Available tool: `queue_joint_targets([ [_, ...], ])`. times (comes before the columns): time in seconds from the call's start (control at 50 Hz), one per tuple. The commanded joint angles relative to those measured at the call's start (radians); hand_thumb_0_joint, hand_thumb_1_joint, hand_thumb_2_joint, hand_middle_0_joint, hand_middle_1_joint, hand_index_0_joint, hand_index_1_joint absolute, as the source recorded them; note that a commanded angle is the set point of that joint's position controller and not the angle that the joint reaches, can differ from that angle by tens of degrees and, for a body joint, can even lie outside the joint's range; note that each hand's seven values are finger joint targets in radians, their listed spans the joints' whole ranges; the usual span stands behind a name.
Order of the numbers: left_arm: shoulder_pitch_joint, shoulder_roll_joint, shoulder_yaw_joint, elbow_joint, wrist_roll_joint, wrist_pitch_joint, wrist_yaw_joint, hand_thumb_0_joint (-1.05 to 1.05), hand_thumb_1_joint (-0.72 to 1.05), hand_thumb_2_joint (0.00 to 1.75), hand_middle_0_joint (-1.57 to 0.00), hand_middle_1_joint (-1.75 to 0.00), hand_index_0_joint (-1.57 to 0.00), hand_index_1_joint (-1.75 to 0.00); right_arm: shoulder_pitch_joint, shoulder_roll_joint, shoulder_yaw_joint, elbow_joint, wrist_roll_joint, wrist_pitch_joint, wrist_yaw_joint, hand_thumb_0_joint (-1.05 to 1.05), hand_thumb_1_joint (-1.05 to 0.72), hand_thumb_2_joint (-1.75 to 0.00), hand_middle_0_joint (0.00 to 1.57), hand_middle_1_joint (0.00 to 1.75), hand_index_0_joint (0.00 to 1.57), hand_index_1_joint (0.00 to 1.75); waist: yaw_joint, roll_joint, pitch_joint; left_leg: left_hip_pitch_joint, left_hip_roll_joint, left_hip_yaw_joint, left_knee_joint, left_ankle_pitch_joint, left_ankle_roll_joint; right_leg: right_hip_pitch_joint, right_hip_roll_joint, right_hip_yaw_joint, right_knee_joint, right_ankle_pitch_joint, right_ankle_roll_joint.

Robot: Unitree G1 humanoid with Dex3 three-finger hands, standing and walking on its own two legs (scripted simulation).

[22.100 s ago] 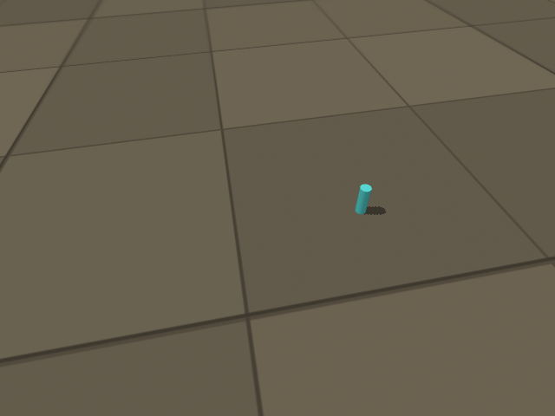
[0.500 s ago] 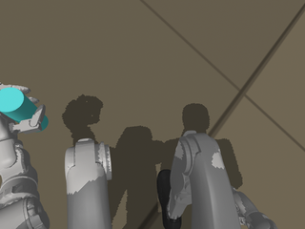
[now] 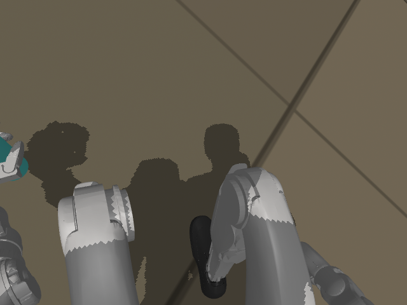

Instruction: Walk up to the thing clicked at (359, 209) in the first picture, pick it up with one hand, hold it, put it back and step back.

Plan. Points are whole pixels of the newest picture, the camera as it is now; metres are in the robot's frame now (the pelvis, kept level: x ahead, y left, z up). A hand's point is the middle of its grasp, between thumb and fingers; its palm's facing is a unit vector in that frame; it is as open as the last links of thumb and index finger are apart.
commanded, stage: lower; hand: left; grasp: from the side
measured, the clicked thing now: out of the picture +0.39 +0.32 -0.14
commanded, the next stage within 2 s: loosen in 1.18 s
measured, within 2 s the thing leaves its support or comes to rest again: rests again in 1.24 s
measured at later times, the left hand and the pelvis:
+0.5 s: hand (3, 153) +0.40 +0.32 -0.16, palm faces +0.48 -0.88 -0.01, open 7.7 cm; pelvis -0.01 +0.01 -0.01, yaw -3 degrees
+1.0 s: hand (8, 156) +0.40 +0.31 -0.18, palm faces +0.48 -0.88 -0.01, open 7.7 cm; pelvis -0.01 +0.01 -0.01, yaw -4 degrees
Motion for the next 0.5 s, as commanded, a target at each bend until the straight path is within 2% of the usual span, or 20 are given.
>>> queue_joint_targets([
  [0.0, -0.223, 0.261, 0.022, -0.164, -0.006, -0.112, 0.004, 0.00, 0.32, 1.21, -1.24, -1.35, -1.26, -1.34, 0.043, -0.323, -0.078, -0.039, -0.018, -0.002, -0.015, 0.00, -0.92, -0.91, 0.20, 0.30, 0.20, 0.30, -0.030, 0.451, -0.623, 0.408, 0.033, 0.078, -0.319, 0.113, -0.003, 0.323, 0.040, -0.091, -0.174, 0.123, -0.059],
  [0.04, -0.211, 0.272, 0.019, -0.150, 0.007, -0.118, 0.013, 0.00, 0.32, 1.21, -1.24, -1.34, -1.26, -1.34, 0.039, -0.331, -0.070, -0.038, -0.025, 0.002, -0.015, 0.00, -0.92, -0.91, 0.20, 0.30, 0.20, 0.30, -0.044, 0.466, -0.599, 0.413, 0.036, 0.063, -0.330, 0.109, -0.009, 0.312, 0.039, -0.106, -0.164, 0.120, -0.060],
  [0.06, -0.212, 0.278, 0.024, -0.148, 0.005, -0.120, 0.018, 0.00, 0.30, 1.21, -1.24, -1.34, -1.25, -1.34, 0.038, -0.330, -0.064, -0.038, -0.029, 0.004, -0.014, 0.00, -0.92, -0.91, 0.20, 0.30, 0.20, 0.30, -0.037, 0.453, -0.608, 0.406, 0.036, 0.065, -0.320, 0.106, -0.007, 0.327, 0.043, -0.105, -0.169, 0.122, -0.059],
  [0.1, -0.204, 0.277, 0.025, -0.144, 0.001, -0.128, 0.029, 0.00, 0.31, 1.22, -1.23, -1.34, -1.25, -1.34, 0.037, -0.338, -0.057, -0.043, -0.034, 0.007, -0.012, 0.00, -0.92, -0.91, 0.20, 0.30, 0.20, 0.30, -0.046, 0.462, -0.596, 0.406, 0.035, 0.059, -0.320, 0.116, -0.010, 0.329, 0.043, -0.113, -0.165, 0.131, -0.059],
  [0.12, -0.192, 0.256, 0.012, -0.130, 0.001, -0.131, 0.030, 0.00, 0.33, 1.22, -1.23, -1.34, -1.24, -1.34, 0.025, -0.343, -0.053, -0.046, -0.038, 0.007, -0.010, 0.00, -0.92, -0.91, 0.20, 0.30, 0.20, 0.30, -0.052, 0.466, -0.579, 0.422, 0.039, 0.046, -0.329, 0.124, -0.015, 0.314, 0.041, -0.121, -0.154, 0.138, -0.058],
  [0.14, -0.196, 0.274, 0.012, -0.132, 0.006, -0.132, 0.035, 0.00, 0.35, 1.23, -1.23, -1.35, -1.25, -1.34, 0.017, -0.346, -0.052, -0.046, -0.040, 0.004, -0.010, 0.00, -0.92, -0.91, 0.20, 0.30, 0.20, 0.30, -0.050, 0.469, -0.571, 0.420, 0.040, 0.048, -0.323, 0.114, -0.012, 0.311, 0.043, -0.120, -0.159, 0.131, -0.058],
  [0.16, -0.192, 0.274, 0.013, -0.127, 0.006, -0.134, 0.040, 0.00, 0.35, 1.24, -1.25, -1.36, -1.27, -1.36, 0.027, -0.344, -0.047, -0.043, -0.043, 0.006, -0.010, 0.00, -0.92, -0.91, 0.20, 0.30, 0.20, 0.30, -0.057, 0.458, -0.589, 0.428, 0.041, 0.049, -0.310, 0.138, -0.012, 0.337, 0.046, -0.119, -0.163, 0.156, -0.055],
  [0.2, -0.217, 0.278, 0.005, -0.127, 0.007, -0.146, 0.050, 0.00, 0.34, 1.23, -1.24, -1.35, -1.26, -1.35, 0.014, -0.352, -0.038, -0.051, -0.047, 0.008, -0.008, 0.00, -0.92, -0.91, 0.20, 0.30, 0.20, 0.30, -0.075, 0.460, -0.562, 0.417, 0.042, 0.036, -0.316, 0.124, -0.013, 0.327, 0.044, -0.130, -0.158, 0.144, -0.054],
  [0.22, -0.201, 0.264, -0.004, -0.111, 0.004, -0.147, 0.049, 0.00, 0.33, 1.23, -1.23, -1.36, -1.25, -1.35, 0.009, -0.353, -0.035, -0.050, -0.049, 0.007, -0.009, 0.00, -0.92, -0.91, 0.20, 0.30, 0.20, 0.30, -0.075, 0.455, -0.554, 0.424, 0.044, 0.034, -0.311, 0.133, -0.013, 0.332, 0.045, -0.132, -0.158, 0.154, -0.052],
  [0.26, -0.216, 0.311, 0.010, -0.111, 0.010, -0.155, 0.065, 0.00, 0.33, 1.21, -1.23, -1.33, -1.24, -1.33, 0.003, -0.355, -0.024, -0.052, -0.054, 0.010, -0.009, 0.00, -0.91, -0.91, 0.20, 0.30, 0.20, 0.30, -0.071, 0.457, -0.548, 0.409, 0.045, 0.033, -0.305, 0.114, -0.010, 0.339, 0.050, -0.133, -0.163, 0.142, -0.052],
  [0.28, -0.212, 0.288, -0.001, -0.085, 0.010, -0.158, 0.068, 0.00, 0.35, 1.24, -1.23, -1.35, -1.25, -1.34, -0.007, -0.357, -0.021, -0.058, -0.055, 0.010, -0.007, 0.00, -0.91, -0.90, 0.20, 0.30, 0.20, 0.30, -0.085, 0.443, -0.525, 0.403, 0.046, 0.024, -0.310, 0.098, -0.010, 0.325, 0.047, -0.139, -0.163, 0.130, -0.051],
  [0.32, -0.212, 0.315, 0.010, -0.081, 0.009, -0.166, 0.080, 0.00, 0.34, 1.25, -1.25, -1.37, -1.26, -1.36, -0.007, -0.359, -0.010, -0.059, -0.059, 0.009, -0.006, 0.00, -0.91, -0.90, 0.20, 0.30, 0.20, 0.30, -0.080, 0.437, -0.527, 0.394, 0.048, 0.025, -0.300, 0.093, -0.006, 0.347, 0.052, -0.138, -0.169, 0.131, -0.049],
  [0.34, -0.213, 0.305, 0.002, -0.076, 0.010, -0.170, 0.082, 0.00, 0.36, 1.25, -1.24, -1.36, -1.26, -1.36, -0.016, -0.359, -0.008, -0.061, -0.062, 0.008, -0.006, 0.00, -0.91, -0.91, 0.20, 0.30, 0.20, 0.30, -0.086, 0.438, -0.519, 0.398, 0.047, 0.025, -0.296, 0.099, -0.007, 0.345, 0.052, -0.139, -0.168, 0.135, -0.047],
  [0.38, -0.221, 0.337, 0.008, -0.073, 0.017, -0.181, 0.090, 0.00, 0.34, 1.24, -1.24, -1.36, -1.26, -1.35, -0.023, -0.363, 0.002, -0.066, -0.066, 0.008, -0.006, 0.00, -0.91, -0.90, 0.20, 0.30, 0.20, 0.30, -0.084, 0.443, -0.506, 0.394, 0.051, 0.017, -0.304, 0.078, -0.007, 0.341, 0.054, -0.145, -0.168, 0.119, -0.048],
  [0.48, -0.185, 0.331, 0.004, -0.029, 0.020, -0.193, 0.103, 0.00, 0.37, 1.26, -1.24, -1.36, -1.26, -1.35, -0.034, -0.372, 0.017, -0.072, -0.074, 0.008, -0.004, 0.00, -0.90, -0.90, 0.20, 0.30, 0.20, 0.30, -0.092, 0.445, -0.479, 0.400, 0.056, -0.001, -0.308, 0.081, -0.011, 0.337, 0.059, -0.160, -0.163, 0.127, -0.047],
])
